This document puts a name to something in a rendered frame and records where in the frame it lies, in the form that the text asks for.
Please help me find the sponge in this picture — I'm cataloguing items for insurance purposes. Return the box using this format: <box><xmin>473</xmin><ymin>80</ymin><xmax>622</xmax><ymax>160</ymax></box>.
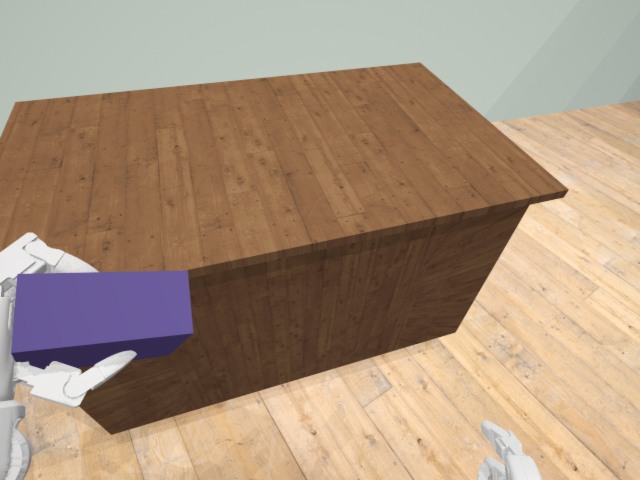
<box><xmin>11</xmin><ymin>270</ymin><xmax>193</xmax><ymax>370</ymax></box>

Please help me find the left robot forearm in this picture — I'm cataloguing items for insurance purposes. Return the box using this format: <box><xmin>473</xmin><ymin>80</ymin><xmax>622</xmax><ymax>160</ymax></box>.
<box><xmin>0</xmin><ymin>400</ymin><xmax>32</xmax><ymax>480</ymax></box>

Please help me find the right robot hand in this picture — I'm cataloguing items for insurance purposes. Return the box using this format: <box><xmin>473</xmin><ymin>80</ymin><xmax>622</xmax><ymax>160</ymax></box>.
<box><xmin>477</xmin><ymin>420</ymin><xmax>543</xmax><ymax>480</ymax></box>

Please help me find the table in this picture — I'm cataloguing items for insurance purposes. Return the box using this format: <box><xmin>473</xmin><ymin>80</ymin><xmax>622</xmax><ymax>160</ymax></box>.
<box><xmin>0</xmin><ymin>62</ymin><xmax>569</xmax><ymax>435</ymax></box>

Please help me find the left robot hand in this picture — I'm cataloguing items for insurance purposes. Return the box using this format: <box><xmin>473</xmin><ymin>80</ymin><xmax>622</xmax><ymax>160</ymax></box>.
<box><xmin>0</xmin><ymin>233</ymin><xmax>137</xmax><ymax>409</ymax></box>

